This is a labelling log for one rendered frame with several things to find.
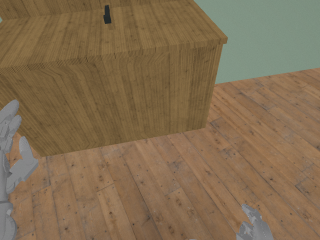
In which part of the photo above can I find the robot left forearm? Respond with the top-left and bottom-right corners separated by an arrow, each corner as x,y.
0,200 -> 17,240

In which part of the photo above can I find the tap lever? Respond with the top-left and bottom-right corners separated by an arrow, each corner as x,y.
103,4 -> 112,24

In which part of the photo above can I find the counter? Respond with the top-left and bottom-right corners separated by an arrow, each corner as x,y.
0,0 -> 228,157

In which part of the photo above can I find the right robot hand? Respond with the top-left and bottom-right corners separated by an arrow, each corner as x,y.
236,203 -> 274,240

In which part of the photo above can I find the left robot hand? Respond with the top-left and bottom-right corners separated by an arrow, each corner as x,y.
0,99 -> 39,201

